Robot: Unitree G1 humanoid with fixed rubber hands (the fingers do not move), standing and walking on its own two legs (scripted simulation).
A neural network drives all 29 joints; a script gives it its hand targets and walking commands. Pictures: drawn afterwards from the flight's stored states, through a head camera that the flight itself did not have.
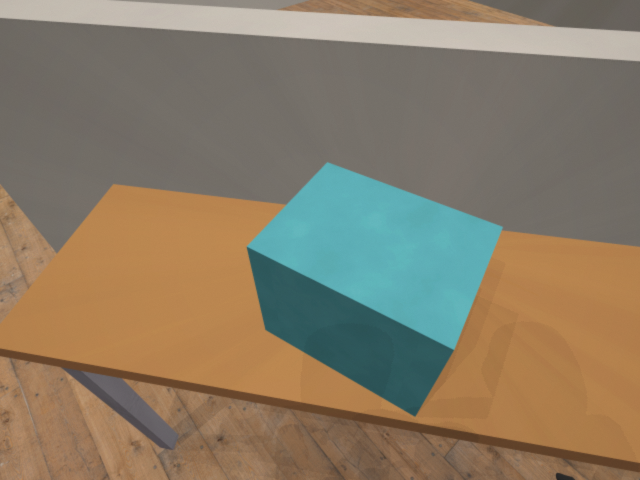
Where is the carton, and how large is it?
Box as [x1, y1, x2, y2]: [247, 162, 502, 415]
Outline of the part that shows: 327,162 247,245 247,250 265,329 402,409 415,415 455,346 502,227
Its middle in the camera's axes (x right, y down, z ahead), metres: +0.07 +0.06 +0.52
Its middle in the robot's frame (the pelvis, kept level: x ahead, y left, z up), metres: +0.37 -0.03 +0.04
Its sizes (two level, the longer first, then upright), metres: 0.243 0.182 0.197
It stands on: a table, 0.71 m high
